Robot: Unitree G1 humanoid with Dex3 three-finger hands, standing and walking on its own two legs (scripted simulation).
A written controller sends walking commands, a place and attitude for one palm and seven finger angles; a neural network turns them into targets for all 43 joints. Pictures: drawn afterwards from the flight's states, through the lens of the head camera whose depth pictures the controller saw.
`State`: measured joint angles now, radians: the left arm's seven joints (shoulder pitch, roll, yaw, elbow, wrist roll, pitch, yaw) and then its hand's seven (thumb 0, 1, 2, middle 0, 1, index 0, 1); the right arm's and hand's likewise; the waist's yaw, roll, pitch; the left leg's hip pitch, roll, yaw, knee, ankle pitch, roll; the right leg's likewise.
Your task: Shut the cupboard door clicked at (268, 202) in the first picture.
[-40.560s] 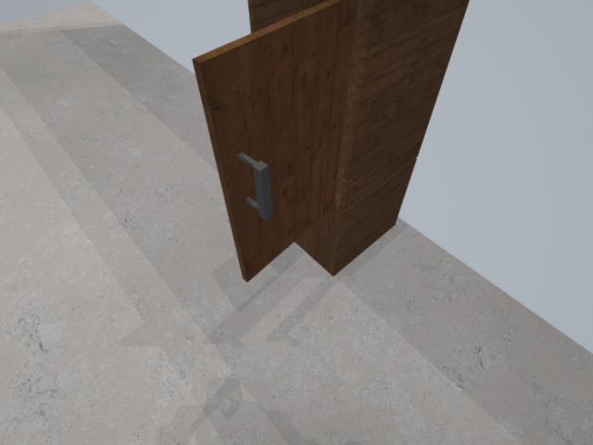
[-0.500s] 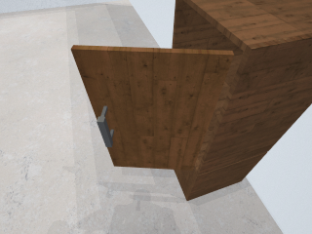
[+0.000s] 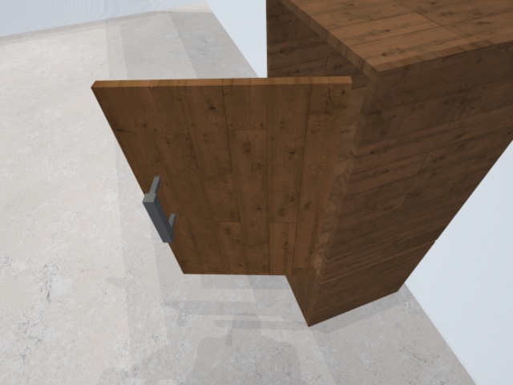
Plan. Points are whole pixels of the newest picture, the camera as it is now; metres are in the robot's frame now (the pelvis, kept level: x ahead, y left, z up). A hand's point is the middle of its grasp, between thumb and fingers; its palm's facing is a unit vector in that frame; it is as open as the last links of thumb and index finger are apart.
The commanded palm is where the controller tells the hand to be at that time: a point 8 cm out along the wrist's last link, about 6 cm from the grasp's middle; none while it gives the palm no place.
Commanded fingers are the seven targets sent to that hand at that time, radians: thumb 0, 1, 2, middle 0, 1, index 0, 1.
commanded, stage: raise the hand and make a fist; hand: left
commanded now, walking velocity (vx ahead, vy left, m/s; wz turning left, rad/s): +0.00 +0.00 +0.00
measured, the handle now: (162, 210) +0.42 +0.21 +0.00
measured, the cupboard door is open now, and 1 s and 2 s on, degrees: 68 68 68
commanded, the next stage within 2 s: bring the fist close to the handle in 1.90 s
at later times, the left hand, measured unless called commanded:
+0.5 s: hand out of the picture +0.11 +0.20 -0.06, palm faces +0.08 -1.00 -0.01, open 5.7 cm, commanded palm +0.11 +0.24 -0.05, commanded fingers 0.00 0.90 0.90 -0.68 -0.82 -0.68 -0.82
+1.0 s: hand (124, 370) +0.15 +0.21 -0.03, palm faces +0.02 -1.00 -0.03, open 3.5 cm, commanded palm +0.13 +0.26 -0.02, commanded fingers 0.00 0.90 0.90 -1.13 -1.32 -1.13 -1.32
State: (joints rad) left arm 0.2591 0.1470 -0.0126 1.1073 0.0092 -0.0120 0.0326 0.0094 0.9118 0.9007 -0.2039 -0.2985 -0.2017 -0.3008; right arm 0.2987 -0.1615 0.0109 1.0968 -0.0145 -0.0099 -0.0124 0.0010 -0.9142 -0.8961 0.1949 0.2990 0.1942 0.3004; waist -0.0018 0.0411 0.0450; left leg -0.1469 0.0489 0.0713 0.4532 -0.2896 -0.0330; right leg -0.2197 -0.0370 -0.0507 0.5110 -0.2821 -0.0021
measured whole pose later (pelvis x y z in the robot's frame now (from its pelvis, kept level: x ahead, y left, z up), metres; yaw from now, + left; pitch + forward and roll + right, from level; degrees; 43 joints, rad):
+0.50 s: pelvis -0.06 +0.00 -0.11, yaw +3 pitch +12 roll -1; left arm 0.46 0.20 0.12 0.01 -0.26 -0.47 -0.30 0.02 0.90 0.90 -0.51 -0.63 -0.51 -0.63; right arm 0.15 -0.26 -0.05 0.46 0.02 -0.29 -0.05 0.01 -0.91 -0.90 0.19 0.30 0.19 0.30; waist 0.06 -0.02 -0.12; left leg -0.92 0.05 -0.04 1.26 -0.56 -0.03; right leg -0.92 -0.06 -0.10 1.22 -0.51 -0.02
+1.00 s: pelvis -0.05 +0.03 -0.09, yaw +2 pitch +13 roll -2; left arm 0.45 0.23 0.12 -0.13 -0.25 -0.34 -0.22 0.02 0.90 0.90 -0.96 -1.13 -0.96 -1.13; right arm 0.29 -0.25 -0.01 0.51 0.01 -0.23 -0.05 0.01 -0.90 -0.90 0.20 0.30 0.20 0.30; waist 0.00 0.02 -0.13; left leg -0.88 0.04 -0.01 1.19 -0.54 0.01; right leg -0.88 -0.07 -0.08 1.12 -0.48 0.02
